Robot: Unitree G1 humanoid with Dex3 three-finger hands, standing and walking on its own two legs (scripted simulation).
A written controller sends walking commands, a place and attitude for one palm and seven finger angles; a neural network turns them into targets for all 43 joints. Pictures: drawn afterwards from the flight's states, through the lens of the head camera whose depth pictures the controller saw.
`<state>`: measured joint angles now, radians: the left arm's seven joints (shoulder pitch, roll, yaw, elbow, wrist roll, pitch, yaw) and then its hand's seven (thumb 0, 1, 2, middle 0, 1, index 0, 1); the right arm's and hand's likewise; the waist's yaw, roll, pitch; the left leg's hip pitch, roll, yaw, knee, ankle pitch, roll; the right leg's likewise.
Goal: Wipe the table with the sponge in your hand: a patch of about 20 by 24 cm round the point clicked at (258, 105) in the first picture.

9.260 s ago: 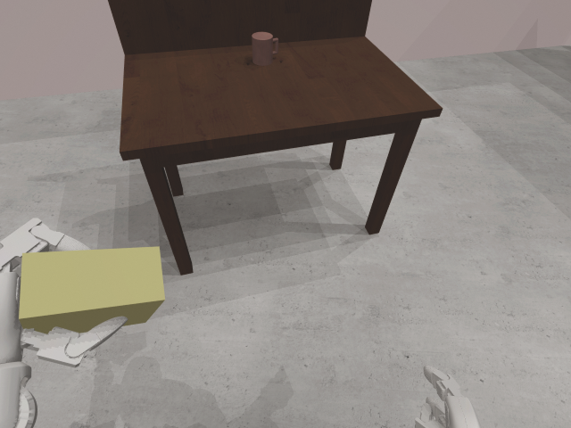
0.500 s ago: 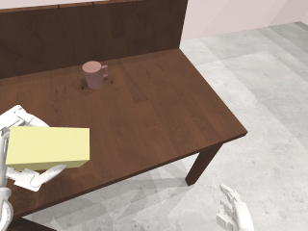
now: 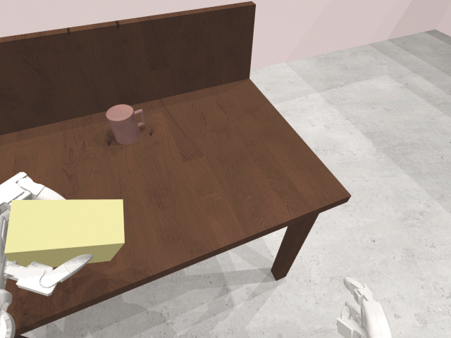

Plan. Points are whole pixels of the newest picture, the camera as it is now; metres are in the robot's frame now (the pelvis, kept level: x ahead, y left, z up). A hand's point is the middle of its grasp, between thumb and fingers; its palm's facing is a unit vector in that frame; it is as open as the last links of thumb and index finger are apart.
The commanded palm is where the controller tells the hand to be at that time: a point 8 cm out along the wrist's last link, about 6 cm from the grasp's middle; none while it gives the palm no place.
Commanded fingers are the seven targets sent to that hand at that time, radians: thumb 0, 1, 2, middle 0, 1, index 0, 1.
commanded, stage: come to a stop and stand still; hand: left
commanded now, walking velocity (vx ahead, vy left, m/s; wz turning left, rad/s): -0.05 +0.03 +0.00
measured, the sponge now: (85, 234) +0.23 +0.21 +0.14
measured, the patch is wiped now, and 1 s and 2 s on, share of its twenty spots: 0.00 0.00 0.00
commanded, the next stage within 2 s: look again from close up in 1.72 s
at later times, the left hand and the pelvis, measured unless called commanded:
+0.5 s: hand out of the picture +0.18 +0.35 +0.14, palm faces +0.35 -0.85 -0.39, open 9.8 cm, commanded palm +0.12 +0.37 +0.17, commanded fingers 0.00 0.10 1.30 -1.20 -1.60 -1.20 -1.60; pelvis -0.04 +0.09 +0.00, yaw +0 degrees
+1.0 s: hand out of the picture +0.18 +0.35 +0.16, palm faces +0.33 -0.85 -0.42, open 9.8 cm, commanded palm +0.12 +0.38 +0.17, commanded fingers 0.00 0.10 1.30 -1.20 -1.60 -1.20 -1.60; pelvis -0.05 +0.11 +0.00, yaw -1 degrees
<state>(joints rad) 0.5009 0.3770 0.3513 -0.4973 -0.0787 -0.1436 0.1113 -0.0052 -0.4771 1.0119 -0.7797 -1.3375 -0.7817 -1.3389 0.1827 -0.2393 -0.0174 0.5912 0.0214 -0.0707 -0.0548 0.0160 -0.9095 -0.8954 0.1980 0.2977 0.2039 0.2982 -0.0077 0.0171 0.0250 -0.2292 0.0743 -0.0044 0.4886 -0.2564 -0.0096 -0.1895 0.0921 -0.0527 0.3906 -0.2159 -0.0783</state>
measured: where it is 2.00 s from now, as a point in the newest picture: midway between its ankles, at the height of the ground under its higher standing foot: outside the picture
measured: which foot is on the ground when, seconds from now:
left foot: down 0.00-1.00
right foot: down 0.00-1.00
